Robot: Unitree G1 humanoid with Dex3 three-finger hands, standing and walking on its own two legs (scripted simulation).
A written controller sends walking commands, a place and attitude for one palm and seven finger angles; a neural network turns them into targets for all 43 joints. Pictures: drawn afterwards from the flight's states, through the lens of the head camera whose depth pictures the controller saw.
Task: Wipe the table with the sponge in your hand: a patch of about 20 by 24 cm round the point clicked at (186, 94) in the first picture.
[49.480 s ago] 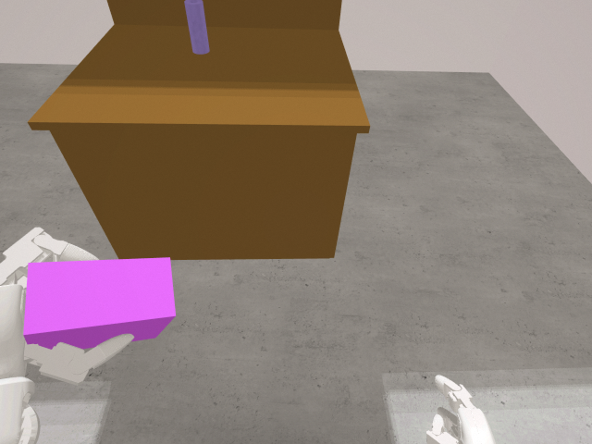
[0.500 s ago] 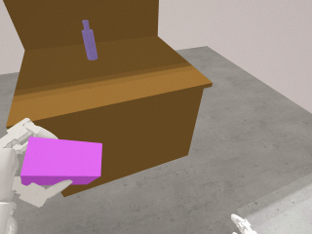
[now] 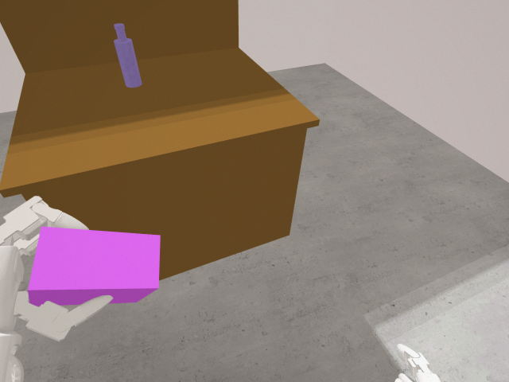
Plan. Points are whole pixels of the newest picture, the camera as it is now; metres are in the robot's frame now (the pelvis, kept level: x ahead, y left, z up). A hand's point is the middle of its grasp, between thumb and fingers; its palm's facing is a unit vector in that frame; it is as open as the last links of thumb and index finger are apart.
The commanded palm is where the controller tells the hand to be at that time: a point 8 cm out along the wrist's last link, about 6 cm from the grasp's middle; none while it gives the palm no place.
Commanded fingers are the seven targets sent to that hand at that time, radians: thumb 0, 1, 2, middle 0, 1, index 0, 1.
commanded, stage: stop stepping back and stand still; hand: left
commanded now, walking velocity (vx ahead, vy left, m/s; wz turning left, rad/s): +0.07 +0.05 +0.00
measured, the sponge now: (113, 270) +0.21 +0.19 +0.15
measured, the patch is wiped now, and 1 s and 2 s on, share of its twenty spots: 1.00 1.00 1.00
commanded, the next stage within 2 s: stand and wait in 0.98 s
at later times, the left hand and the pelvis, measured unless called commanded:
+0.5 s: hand (33, 275) +0.19 +0.26 +0.17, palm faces +0.46 -0.81 -0.36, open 10.3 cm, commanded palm +0.14 +0.30 +0.19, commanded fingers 0.00 0.10 1.30 -1.20 -1.60 -1.20 -1.60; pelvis +0.00 +0.01 +0.00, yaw +3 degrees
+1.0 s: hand (33, 248) +0.23 +0.29 +0.16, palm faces +0.42 -0.85 -0.32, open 10.3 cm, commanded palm +0.18 +0.33 +0.19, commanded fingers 0.00 0.10 1.30 -1.20 -1.60 -1.20 -1.60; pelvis +0.03 +0.04 +0.01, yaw +1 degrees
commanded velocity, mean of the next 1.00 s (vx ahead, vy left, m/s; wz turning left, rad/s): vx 0.00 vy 0.00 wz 0.00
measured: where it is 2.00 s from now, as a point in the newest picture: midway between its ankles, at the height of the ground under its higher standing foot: outside the picture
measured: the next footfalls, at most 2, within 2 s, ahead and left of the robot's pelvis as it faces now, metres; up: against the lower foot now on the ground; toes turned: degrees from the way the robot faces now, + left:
left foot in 0.02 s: +0.06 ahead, +0.15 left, +0.00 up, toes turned +2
